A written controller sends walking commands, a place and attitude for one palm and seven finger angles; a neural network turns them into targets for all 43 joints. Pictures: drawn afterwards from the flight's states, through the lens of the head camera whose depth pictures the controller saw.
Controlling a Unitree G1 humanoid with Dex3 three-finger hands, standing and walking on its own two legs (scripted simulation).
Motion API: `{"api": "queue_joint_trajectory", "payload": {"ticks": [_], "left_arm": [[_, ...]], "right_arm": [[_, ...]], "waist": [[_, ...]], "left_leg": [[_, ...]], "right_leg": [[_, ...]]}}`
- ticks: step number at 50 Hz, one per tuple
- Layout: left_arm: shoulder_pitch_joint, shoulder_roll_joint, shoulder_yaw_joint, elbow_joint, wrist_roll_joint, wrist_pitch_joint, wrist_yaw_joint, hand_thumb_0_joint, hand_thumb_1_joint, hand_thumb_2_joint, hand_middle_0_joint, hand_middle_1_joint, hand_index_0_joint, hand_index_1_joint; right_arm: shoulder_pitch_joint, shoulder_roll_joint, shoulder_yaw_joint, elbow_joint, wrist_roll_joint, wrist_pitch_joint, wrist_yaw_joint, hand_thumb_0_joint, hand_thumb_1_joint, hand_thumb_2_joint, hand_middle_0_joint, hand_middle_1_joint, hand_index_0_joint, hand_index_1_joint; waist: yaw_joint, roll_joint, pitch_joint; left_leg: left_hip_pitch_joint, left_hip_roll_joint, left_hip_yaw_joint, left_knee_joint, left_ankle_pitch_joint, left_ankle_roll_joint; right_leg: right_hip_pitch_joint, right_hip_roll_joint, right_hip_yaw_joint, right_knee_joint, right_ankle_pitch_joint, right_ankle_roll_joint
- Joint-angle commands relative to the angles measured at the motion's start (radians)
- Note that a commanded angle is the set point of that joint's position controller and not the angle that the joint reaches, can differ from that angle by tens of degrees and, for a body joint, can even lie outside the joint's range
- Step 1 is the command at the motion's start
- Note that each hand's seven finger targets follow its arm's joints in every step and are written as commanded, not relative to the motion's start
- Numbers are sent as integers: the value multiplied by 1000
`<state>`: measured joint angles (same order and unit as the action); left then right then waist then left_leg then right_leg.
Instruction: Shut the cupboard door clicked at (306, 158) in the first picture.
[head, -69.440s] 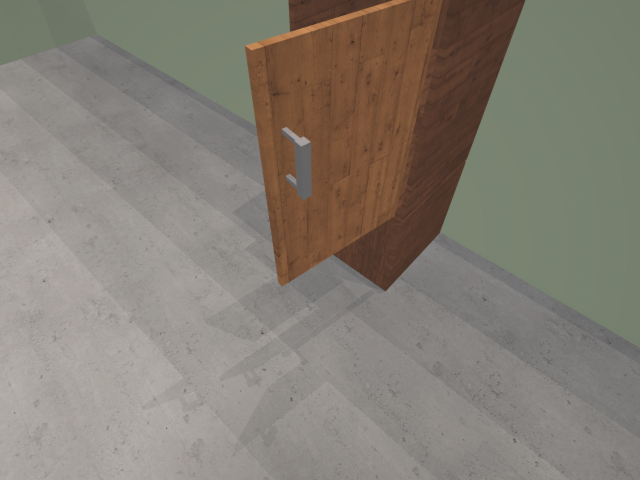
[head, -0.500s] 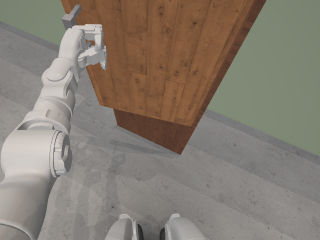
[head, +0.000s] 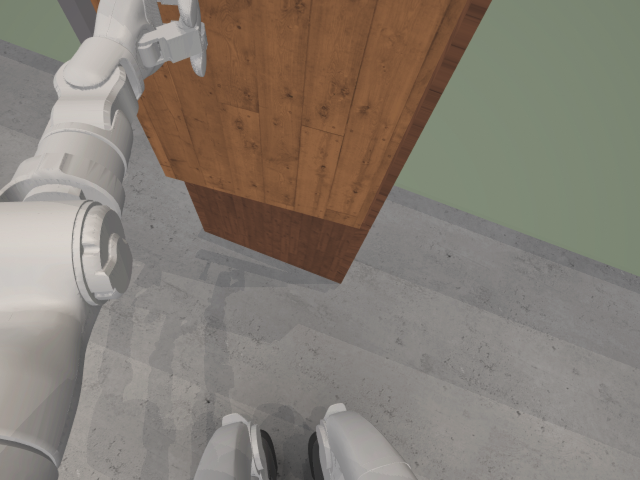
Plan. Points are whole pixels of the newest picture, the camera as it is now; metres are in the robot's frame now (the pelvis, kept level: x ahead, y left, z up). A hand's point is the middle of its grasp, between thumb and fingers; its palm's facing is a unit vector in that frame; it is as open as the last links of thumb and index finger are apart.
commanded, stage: pull the fist back off the door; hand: left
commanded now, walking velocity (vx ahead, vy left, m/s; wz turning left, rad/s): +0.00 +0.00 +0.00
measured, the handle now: (94, 8) +0.63 +0.14 +0.13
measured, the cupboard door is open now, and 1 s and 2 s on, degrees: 6 4 4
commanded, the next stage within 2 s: draw the hand back to the body in 0.98 s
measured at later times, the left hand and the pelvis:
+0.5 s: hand (222, 52) +0.56 +0.02 +0.13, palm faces +0.05 -1.00 -0.05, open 3.0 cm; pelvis +0.01 -0.02 +0.01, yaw +0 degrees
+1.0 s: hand (220, 103) +0.48 +0.03 +0.14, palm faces +0.04 -1.00 -0.02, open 3.1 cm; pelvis +0.01 -0.03 +0.03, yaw +1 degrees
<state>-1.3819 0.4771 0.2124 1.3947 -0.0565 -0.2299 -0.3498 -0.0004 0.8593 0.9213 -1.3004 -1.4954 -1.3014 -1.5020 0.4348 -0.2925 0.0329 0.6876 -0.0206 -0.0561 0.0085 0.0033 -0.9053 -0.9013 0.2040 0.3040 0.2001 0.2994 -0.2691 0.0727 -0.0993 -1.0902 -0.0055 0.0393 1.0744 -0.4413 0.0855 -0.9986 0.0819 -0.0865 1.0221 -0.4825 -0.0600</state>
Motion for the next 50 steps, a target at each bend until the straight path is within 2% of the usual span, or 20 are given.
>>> {"api": "queue_joint_trajectory", "payload": {"ticks": [1,5,6,8,11,14,17,19,22,25,28,30,31,34,37,40,43,44,47,50], "left_arm": [[-582,153,14,-223,-6,-59,-19,0,900,900,-1300,-1500,-1300,-1500],[-638,105,-27,-241,-12,-51,-41,0,900,900,-1300,-1500,-1300,-1500],[-600,142,188,-234,-85,-22,159,0,900,900,-1300,-1500,-1300,-1500],[-497,26,119,-222,-53,-12,315,0,900,900,-1300,-1500,-1300,-1500],[-454,-32,137,-296,-3,-59,502,0,900,900,-1300,-1500,-1300,-1500],[-458,-85,64,-374,131,-161,641,0,900,900,-1300,-1500,-1300,-1500],[-421,-54,25,-359,194,-190,632,0,900,900,-1300,-1500,-1300,-1500],[-384,12,72,-352,175,-178,599,0,900,900,-1300,-1500,-1300,-1500],[-348,0,84,-327,112,-135,559,0,900,900,-1300,-1500,-1300,-1500],[-279,-12,113,-353,55,-150,548,0,900,900,-1300,-1500,-1300,-1500],[-250,-70,70,-390,42,-205,540,0,900,900,-1300,-1500,-1300,-1500],[-130,-68,77,-360,56,-230,535,0,900,900,-1300,-1500,-1300,-1500],[-106,-93,47,-360,61,-234,526,0,900,900,-1300,-1500,-1300,-1500],[-16,-166,-10,-336,65,-220,502,0,900,900,-1300,-1500,-1300,-1500],[20,-201,-29,-392,26,-191,486,0,900,900,-1300,-1500,-1300,-1500],[-37,-187,-13,-521,-9,-220,493,0,900,900,-1300,-1500,-1300,-1500],[-106,-230,-67,-671,-9,-295,510,0,900,900,-1300,-1500,-1300,-1500],[-71,-208,-51,-679,1,-317,518,0,900,900,-1300,-1500,-1300,-1500],[-45,-242,-100,-628,31,-324,527,0,900,900,-1300,-1500,-1300,-1500],[19,-208,-72,-474,52,-255,540,0,900,900,-1300,-1500,-1300,-1500]], "right_arm": [[237,-199,-77,-7,2,-2,-16,0,-900,-900,200,300,200,300],[247,-195,-79,14,2,-6,-22,0,-900,-900,200,300,200,300],[287,-155,-64,-19,-4,-12,1,0,-900,-900,200,300,200,300],[289,-152,-72,-25,-20,-14,39,0,-900,-900,200,300,200,300],[301,-148,-86,-31,-55,-5,83,0,-900,-900,200,300,200,300],[300,-141,-102,-12,-84,-6,124,0,-900,-900,200,300,200,300],[307,-151,-114,-7,-79,16,137,0,-900,-900,200,300,200,300],[298,-156,-115,-20,-61,33,128,0,-900,-900,200,300,200,300],[270,-148,-106,-46,-41,47,110,0,-900,-900,200,300,200,300],[246,-138,-101,-62,-30,46,96,0,-900,-900,200,300,200,300],[224,-124,-97,-65,-29,32,95,0,-900,-900,200,300,200,300],[217,-126,-102,-63,-29,31,97,0,-900,-900,200,300,200,300],[211,-126,-100,-67,-25,32,99,0,-900,-900,200,300,200,300],[190,-121,-104,-76,-14,40,104,0,-900,-900,200,300,200,300],[163,-121,-108,-96,-3,54,97,0,-900,-900,200,300,200,300],[129,-113,-109,-103,3,53,84,0,-900,-900,200,300,200,300],[101,-97,-110,-100,1,35,77,0,-900,-900,200,300,200,300],[91,-101,-115,-91,2,29,76,0,-900,-900,200,300,200,300],[76,-97,-112,-73,0,26,75,0,-900,-900,200,300,200,300],[75,-105,-108,-67,6,44,71,0,-900,-900,200,300,200,300]], "waist": [[-64,70,-598],[-80,105,-592],[-27,146,-603],[-26,119,-602],[-13,76,-603],[-14,108,-603],[-22,71,-598],[8,67,-633],[22,4,-593],[48,-44,-559],[40,-70,-481],[64,-89,-459],[58,-115,-446],[78,-90,-411],[91,-114,-416],[103,-74,-464],[94,-46,-498],[105,-35,-532],[87,-54,-475],[84,-126,-385]], "left_leg": [[611,22,-170,-40,470,-19],[648,25,-174,-35,483,-18],[602,41,-179,-52,462,-38],[607,46,-201,-78,484,-49],[596,43,-177,-70,510,-58],[613,44,-175,-48,532,-62],[581,25,-146,-71,474,-50],[571,10,-124,-95,454,-45],[510,-5,-100,-141,372,-39],[495,-10,-84,-172,354,-36],[469,-14,-70,-185,323,-31],[452,-17,-63,-184,316,-31],[433,-18,-61,-184,298,-30],[453,-26,-51,-194,284,-31],[469,-32,-44,-208,269,-30],[529,-31,-43,-210,290,-31],[614,-27,-53,-203,337,-27],[637,-24,-56,-195,350,-30],[640,-20,-61,-192,327,-30],[551,-23,-53,-210,253,-28]], "right_leg": [[51,1,75,-126,368,32],[1,4,71,-125,360,34],[58,-8,81,-144,364,26],[54,-9,73,-130,358,36],[82,-11,61,-131,399,43],[37,-8,60,-117,397,45],[135,-11,76,-144,432,47],[233,-15,93,-163,480,49],[353,-17,113,-214,492,59],[420,-20,125,-242,522,61],[435,-28,141,-258,543,71],[443,-33,148,-257,565,76],[449,-44,162,-260,583,91],[442,-52,168,-272,587,100],[489,-59,183,-299,592,110],[507,-58,180,-297,609,107],[476,-46,158,-274,604,94],[464,-47,156,-263,604,96],[407,-43,146,-261,552,99],[413,-55,166,-292,512,121]]}}
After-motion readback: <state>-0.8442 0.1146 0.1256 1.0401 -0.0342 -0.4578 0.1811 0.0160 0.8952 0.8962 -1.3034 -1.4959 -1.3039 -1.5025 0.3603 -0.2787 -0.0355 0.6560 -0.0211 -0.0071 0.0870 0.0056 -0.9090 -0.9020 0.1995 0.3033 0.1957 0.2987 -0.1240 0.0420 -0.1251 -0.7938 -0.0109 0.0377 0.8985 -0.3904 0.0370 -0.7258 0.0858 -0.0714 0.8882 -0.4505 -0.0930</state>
